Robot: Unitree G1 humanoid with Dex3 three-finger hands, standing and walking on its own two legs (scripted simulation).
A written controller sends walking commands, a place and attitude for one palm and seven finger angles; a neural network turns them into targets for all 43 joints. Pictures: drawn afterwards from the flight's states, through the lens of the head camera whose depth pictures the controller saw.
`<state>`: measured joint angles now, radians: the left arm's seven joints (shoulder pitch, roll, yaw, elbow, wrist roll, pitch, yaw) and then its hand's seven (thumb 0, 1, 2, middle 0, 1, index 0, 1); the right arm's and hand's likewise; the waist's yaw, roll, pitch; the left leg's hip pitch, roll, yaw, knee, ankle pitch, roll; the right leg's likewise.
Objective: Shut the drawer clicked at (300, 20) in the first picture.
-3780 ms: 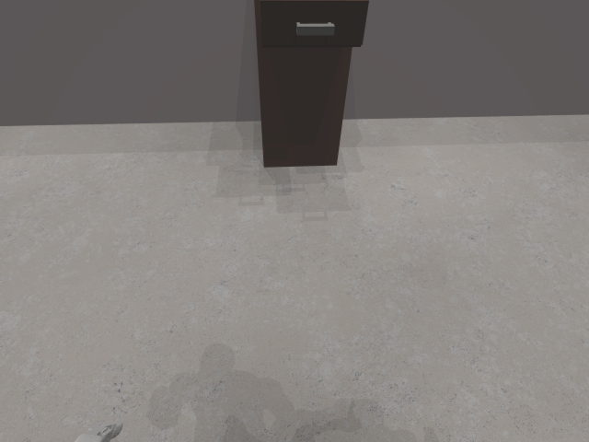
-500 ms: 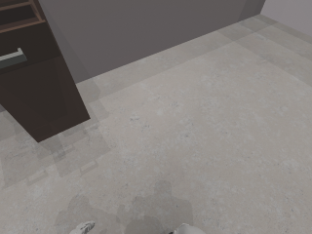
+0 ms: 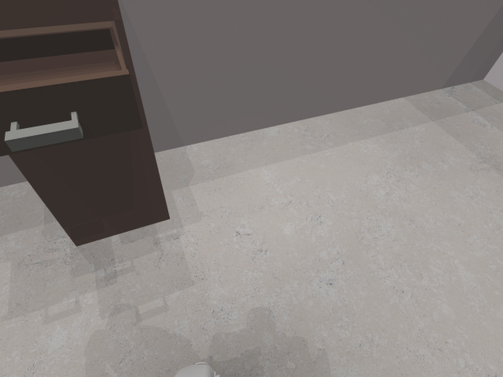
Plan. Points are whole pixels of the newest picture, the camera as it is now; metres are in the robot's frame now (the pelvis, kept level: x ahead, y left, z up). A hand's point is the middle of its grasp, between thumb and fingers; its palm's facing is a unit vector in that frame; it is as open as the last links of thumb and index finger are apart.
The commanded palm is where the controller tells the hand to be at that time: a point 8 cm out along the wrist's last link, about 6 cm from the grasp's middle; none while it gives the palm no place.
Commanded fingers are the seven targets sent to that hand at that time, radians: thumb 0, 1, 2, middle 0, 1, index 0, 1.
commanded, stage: turn to face it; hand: left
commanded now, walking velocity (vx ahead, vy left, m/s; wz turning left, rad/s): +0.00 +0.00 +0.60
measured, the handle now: (45, 128) +0.51 +0.46 +0.07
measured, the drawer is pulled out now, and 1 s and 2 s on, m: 0.26 0.26 0.26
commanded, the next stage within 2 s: take the last steps up to it in 0.72 s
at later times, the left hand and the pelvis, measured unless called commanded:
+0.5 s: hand out of the picture +0.13 +0.19 -0.14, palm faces +0.25 -0.93 -0.26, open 7.4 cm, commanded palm none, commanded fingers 0.00 0.90 0.90 -0.20 -0.30 -0.20 -0.30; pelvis +0.05 -0.03 +0.01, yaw +13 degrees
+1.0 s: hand out of the picture -0.06 +0.17 -0.17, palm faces +0.48 -0.85 -0.20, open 7.4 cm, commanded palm none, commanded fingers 0.00 0.90 0.90 -0.20 -0.30 -0.20 -0.30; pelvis +0.05 +0.00 +0.01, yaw +25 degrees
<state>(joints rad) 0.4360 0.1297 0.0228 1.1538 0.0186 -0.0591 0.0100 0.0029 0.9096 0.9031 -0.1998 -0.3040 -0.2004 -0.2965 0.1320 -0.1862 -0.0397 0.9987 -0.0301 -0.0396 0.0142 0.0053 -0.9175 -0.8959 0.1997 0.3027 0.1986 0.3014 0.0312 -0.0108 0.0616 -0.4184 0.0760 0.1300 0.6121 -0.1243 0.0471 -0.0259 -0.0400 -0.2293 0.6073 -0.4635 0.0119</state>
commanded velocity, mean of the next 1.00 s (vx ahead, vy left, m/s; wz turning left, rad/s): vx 0.06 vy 0.00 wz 0.38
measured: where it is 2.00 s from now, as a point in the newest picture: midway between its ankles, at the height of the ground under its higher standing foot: (218, 365)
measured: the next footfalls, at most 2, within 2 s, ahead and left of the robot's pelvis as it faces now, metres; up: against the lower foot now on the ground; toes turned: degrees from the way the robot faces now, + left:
right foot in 0.48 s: +0.11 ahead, -0.14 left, +0.00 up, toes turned +11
left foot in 0.90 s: +0.02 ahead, +0.09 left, +0.00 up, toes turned +29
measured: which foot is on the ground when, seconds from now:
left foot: down 0.00-0.48, up 0.50-0.88, down 0.90-1.00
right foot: up 0.00-0.46, down 0.48-0.92, up 0.94-1.00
